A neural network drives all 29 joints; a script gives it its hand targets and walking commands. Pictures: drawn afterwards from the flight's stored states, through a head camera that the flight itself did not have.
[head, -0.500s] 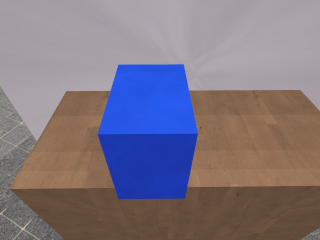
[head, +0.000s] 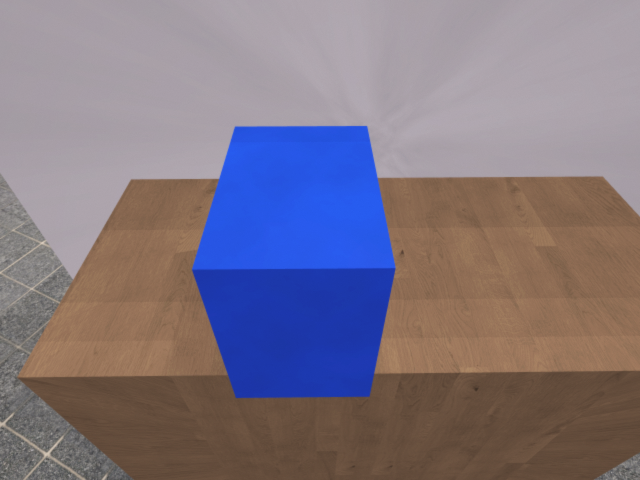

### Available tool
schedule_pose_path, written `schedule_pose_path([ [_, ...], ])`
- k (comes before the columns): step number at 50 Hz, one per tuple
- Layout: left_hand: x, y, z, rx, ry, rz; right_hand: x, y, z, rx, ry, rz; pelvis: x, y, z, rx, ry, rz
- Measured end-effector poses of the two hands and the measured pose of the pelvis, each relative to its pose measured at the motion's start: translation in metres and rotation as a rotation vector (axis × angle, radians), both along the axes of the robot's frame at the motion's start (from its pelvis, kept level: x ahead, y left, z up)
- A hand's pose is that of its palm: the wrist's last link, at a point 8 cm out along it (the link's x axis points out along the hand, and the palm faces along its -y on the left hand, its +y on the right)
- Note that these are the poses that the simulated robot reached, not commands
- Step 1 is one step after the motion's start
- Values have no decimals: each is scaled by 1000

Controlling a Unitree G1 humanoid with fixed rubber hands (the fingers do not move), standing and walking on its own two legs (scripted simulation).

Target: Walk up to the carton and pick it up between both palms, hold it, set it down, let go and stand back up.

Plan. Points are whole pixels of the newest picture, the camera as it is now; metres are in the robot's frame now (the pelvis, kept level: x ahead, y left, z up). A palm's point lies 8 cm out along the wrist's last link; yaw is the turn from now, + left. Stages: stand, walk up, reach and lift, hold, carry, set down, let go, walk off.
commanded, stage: stand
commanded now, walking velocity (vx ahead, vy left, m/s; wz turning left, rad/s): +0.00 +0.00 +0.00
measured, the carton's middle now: (301, 261) +0.41 +0.02 +0.07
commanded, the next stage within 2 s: none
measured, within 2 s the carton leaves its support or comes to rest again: neither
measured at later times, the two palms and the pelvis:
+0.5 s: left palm out of the picture +0.06 +0.27 -0.12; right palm out of the picture +0.07 -0.26 -0.12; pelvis +0.00 +0.00 +0.00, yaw +0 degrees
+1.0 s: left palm out of the picture +0.06 +0.27 -0.12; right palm out of the picture +0.07 -0.26 -0.13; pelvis +0.00 +0.00 +0.00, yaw +0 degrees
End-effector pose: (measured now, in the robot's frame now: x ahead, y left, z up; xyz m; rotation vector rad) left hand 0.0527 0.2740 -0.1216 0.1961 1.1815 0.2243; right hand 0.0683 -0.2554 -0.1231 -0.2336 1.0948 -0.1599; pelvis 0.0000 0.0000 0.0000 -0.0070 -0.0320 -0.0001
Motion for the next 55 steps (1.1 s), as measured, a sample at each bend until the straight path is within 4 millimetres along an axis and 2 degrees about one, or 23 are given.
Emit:
schedule_pose_path([
  [55, 10, -2, 0, 3, 9, -4, 0, -2, -2, 3, 26, 1, 4, -2, 0, 3, 8, 1],
])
